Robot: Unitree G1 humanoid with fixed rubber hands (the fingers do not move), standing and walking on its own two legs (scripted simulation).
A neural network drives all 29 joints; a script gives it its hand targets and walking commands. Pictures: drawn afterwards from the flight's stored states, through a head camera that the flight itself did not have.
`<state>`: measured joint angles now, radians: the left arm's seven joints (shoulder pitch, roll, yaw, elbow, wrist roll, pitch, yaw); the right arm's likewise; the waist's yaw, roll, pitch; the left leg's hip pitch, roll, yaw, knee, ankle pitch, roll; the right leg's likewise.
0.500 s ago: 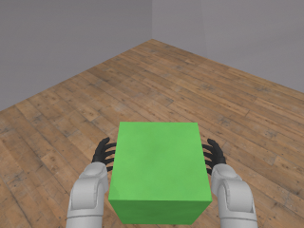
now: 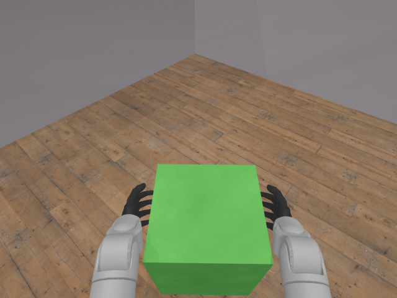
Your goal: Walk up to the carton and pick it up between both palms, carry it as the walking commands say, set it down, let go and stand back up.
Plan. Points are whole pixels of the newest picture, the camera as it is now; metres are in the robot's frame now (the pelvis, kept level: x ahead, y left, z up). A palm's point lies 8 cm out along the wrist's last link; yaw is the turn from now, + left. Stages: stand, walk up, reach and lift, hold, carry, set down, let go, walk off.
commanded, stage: hold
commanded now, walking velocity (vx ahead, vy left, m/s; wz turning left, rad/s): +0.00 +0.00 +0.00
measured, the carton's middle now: (205, 233) +0.29 +0.00 -0.04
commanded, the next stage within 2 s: set down in 0.30 s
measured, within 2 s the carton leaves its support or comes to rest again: neither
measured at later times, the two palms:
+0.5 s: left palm (102, 223) +0.26 +0.21 +0.04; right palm (255, 226) +0.26 -0.09 +0.05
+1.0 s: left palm (121, 229) +0.29 +0.19 -0.03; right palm (253, 234) +0.28 -0.11 -0.04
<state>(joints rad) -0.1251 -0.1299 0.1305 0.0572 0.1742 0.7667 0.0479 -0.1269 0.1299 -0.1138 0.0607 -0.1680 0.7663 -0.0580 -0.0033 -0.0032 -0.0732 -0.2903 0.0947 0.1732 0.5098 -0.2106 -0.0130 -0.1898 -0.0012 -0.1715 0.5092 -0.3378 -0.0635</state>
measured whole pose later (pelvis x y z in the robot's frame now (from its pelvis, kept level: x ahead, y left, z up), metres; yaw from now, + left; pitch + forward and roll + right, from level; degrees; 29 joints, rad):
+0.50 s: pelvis -0.04 +0.06 +0.01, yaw -12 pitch -8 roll +0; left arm -0.29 -0.16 0.32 0.25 0.31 0.74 0.00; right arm -0.38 0.17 -0.26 0.45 -0.30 0.65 0.02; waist 0.14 -0.02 0.05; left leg -0.08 -0.02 -0.05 0.40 -0.17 -0.01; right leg -0.07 0.03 0.07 0.44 -0.22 -0.03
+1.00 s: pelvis -0.04 +0.04 -0.01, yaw -11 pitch +8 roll +1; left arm -0.38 -0.19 0.45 0.45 0.35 0.39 -0.02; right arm -0.44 0.17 -0.35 0.60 -0.35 0.33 0.00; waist 0.14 -0.01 0.03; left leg -0.48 -0.02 -0.06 0.54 -0.20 -0.02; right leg -0.47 0.07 0.10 0.59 -0.25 -0.02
